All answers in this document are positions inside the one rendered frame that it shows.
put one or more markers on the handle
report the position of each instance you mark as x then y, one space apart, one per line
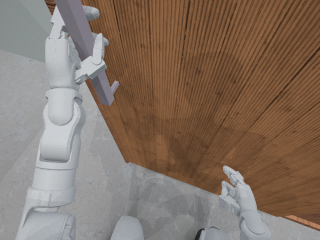
75 20

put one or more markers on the left robot forearm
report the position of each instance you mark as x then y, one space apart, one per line
58 154

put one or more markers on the robot right foot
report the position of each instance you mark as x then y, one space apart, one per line
198 234

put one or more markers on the robot left upper arm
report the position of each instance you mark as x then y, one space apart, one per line
49 226

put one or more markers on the robot left hand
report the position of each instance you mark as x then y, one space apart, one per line
62 57

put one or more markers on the right robot forearm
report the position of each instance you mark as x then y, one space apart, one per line
252 226

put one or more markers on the robot left thigh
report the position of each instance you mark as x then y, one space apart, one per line
128 228

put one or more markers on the wardrobe door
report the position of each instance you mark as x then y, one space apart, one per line
210 83
312 217

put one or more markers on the robot right hand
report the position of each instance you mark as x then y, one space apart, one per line
240 198

